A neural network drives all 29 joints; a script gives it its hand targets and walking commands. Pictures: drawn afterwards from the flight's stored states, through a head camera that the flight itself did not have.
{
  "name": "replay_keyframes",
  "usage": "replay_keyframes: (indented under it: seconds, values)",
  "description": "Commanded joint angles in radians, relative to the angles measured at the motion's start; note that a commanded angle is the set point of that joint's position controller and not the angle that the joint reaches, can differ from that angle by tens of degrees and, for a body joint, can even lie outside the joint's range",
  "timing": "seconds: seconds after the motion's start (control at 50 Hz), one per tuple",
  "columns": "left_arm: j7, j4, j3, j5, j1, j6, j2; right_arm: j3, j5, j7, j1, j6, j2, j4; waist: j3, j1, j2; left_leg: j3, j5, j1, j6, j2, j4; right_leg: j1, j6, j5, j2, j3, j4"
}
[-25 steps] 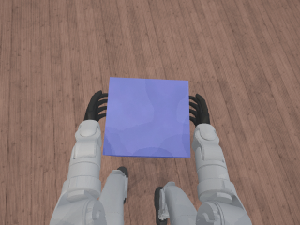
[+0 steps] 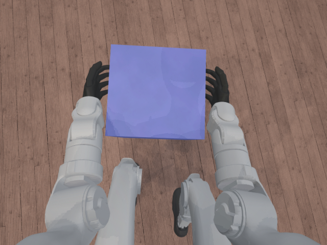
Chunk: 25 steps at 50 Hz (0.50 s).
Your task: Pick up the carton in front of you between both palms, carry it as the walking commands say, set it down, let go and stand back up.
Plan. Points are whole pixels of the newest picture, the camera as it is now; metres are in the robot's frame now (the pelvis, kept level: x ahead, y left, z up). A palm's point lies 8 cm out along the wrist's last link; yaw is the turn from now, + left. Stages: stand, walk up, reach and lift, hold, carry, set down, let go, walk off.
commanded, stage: set down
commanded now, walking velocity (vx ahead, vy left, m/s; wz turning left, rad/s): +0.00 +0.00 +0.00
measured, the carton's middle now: (156, 102) +0.45 +0.07 -0.17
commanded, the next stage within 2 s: none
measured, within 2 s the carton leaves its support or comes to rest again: rests again in 1.36 s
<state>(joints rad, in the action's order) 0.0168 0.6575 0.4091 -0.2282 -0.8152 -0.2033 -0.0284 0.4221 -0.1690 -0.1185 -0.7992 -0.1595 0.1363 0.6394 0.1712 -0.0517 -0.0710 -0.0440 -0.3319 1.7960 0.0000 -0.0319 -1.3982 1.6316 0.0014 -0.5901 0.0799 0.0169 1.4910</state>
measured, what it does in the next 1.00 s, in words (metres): lowers itself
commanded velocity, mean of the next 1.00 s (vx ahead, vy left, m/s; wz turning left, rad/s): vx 0.00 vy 0.00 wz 0.00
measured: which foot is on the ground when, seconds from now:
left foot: down 0.00-1.00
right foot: down 0.00-1.00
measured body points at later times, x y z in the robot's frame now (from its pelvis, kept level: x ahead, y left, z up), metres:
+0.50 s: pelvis -0.03 +0.00 -0.12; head +0.29 +0.06 +0.20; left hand +0.46 +0.24 -0.26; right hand +0.50 -0.06 -0.24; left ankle +0.12 +0.12 -0.55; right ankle +0.03 -0.12 -0.55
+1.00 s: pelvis -0.04 +0.00 -0.19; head +0.32 +0.04 +0.07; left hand +0.48 +0.26 -0.35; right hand +0.52 -0.04 -0.36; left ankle +0.12 +0.12 -0.55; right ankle +0.03 -0.12 -0.55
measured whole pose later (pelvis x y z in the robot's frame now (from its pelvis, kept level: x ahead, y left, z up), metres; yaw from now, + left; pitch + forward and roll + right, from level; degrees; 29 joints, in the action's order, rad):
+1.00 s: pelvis -0.04 +0.00 -0.19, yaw -2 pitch +42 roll -3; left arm -0.02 0.93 0.33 -0.01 -1.32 -0.22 -0.30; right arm 0.25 -0.02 -0.21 -1.34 -0.20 -0.09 0.89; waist -0.21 -0.13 -0.06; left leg -0.06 -0.37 2.38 0.01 -0.04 -2.01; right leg 2.20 0.03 -0.71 0.15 0.02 2.17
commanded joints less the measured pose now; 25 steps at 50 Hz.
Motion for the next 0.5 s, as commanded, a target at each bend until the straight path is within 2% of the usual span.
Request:
replay_keyframes:
  seconds: [0.0, 0.2, 0.36, 0.48]
  values:
    - [0.162, -0.011, -0.485, 0.091, -0.506, 0.011, 0.827, -0.517, 0.072, 0.173, -0.568, 0.017, 0.804, 0.003, 0.89, -0.046, 0.1, 0.032, 0.27, -0.856, 0.017, 0.158, -0.015, 0.024, 0.034, 0.177, 0.148, -0.008, -0.135]
    - [0.135, -0.051, -0.523, 0.15, -0.618, -0.009, 0.789, -0.571, 0.131, 0.176, -0.708, 0.006, 0.764, -0.011, 0.999, -0.075, 0.09, 0.031, 0.3, -0.826, 0.031, 0.148, -0.154, 0.223, 0.036, 0.145, 0.161, 0.03, 0.038]
    - [0.144, -0.018, -0.495, 0.167, -0.749, -0.02, 0.74, -0.521, 0.131, 0.173, -0.819, -0.007, 0.724, 0.055, 0.97, -0.074, 0.099, 0.051, 0.246, -0.695, 0.037, 0.143, -0.258, 0.304, 0.027, 0.1, 0.161, 0.039, 0.137]
    - [0.158, 0.026, -0.451, 0.166, -0.83, -0.022, 0.688, -0.492, 0.138, 0.175, -0.907, -0.011, 0.698, 0.1, 0.935, -0.093, 0.089, 0.067, 0.231, -0.605, 0.035, 0.135, -0.338, 0.353, 0.025, 0.082, 0.163, 0.045, 0.208]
